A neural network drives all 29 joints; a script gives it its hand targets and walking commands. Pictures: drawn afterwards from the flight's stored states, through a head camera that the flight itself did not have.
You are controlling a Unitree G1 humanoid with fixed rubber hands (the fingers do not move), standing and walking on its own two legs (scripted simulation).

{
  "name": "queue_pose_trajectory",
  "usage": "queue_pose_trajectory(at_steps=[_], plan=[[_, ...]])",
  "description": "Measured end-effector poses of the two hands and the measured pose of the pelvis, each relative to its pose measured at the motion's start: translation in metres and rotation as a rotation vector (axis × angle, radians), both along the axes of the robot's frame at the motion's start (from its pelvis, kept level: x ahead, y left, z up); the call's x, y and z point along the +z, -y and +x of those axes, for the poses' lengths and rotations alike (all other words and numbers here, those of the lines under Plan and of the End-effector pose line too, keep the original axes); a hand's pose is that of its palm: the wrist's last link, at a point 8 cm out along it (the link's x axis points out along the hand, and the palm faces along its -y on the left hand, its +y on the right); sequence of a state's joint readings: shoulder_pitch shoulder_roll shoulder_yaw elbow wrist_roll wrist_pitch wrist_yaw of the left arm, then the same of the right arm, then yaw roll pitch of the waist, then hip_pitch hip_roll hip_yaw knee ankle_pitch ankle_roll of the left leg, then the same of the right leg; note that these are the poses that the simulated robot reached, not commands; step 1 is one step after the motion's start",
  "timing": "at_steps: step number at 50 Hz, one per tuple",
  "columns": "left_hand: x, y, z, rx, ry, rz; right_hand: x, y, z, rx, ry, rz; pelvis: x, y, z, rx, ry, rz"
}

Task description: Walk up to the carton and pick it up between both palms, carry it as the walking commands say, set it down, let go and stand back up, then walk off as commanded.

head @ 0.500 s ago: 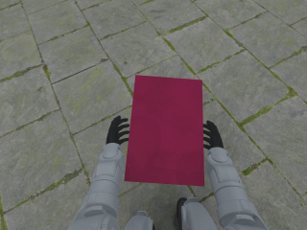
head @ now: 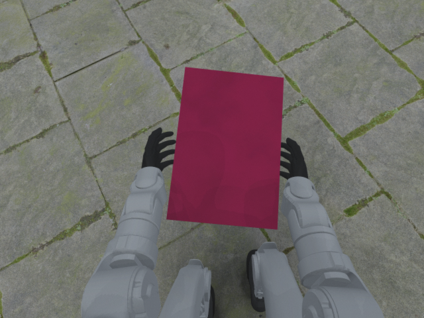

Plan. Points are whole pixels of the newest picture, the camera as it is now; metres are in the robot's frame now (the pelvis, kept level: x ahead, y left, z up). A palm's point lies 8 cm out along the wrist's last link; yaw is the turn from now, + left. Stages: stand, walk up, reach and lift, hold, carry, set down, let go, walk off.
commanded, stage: set down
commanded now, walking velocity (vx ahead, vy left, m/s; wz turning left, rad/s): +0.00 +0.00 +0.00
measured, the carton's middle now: (223, 156) +0.46 +0.00 -0.15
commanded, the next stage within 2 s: none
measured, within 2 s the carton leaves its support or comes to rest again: neither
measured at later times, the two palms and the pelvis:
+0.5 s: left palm (162, 166) +0.45 +0.15 -0.16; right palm (282, 177) +0.41 -0.14 -0.17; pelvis -0.02 -0.01 -0.08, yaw +1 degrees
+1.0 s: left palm (166, 167) +0.47 +0.16 -0.24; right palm (271, 176) +0.44 -0.12 -0.26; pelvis -0.04 +0.00 -0.15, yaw +3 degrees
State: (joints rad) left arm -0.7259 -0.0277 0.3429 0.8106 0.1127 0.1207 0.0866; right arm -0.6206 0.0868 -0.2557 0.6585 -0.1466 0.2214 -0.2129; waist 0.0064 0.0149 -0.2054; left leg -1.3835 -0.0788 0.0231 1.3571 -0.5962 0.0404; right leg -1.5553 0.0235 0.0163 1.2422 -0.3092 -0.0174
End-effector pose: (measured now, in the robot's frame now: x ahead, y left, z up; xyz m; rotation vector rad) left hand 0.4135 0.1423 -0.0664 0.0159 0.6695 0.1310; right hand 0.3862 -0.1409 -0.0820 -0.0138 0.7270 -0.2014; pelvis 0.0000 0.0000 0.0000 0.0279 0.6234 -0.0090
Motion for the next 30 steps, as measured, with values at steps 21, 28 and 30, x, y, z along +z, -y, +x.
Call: queue_pose_trajectory(at_steps=[21, 28, 30], plan=[[-0.076, -0.004, 0.029, -0.009, -0.001, -0.008, -0.076, -0.005, 0.024, -0.021, -0.003, 0.007, -0.068, 0.008, -0.022, 0.017, -0.091, 0.004], [-0.102, -0.006, 0.036, -0.017, 0.001, -0.007, -0.102, -0.007, 0.030, -0.033, 0.000, 0.016, -0.091, 0.006, -0.026, 0.021, -0.119, 0.003], [-0.109, -0.007, 0.037, -0.009, 0.000, -0.014, -0.108, -0.007, 0.032, -0.032, 0.000, 0.018, -0.097, 0.005, -0.027, 0.022, -0.125, 0.001]])
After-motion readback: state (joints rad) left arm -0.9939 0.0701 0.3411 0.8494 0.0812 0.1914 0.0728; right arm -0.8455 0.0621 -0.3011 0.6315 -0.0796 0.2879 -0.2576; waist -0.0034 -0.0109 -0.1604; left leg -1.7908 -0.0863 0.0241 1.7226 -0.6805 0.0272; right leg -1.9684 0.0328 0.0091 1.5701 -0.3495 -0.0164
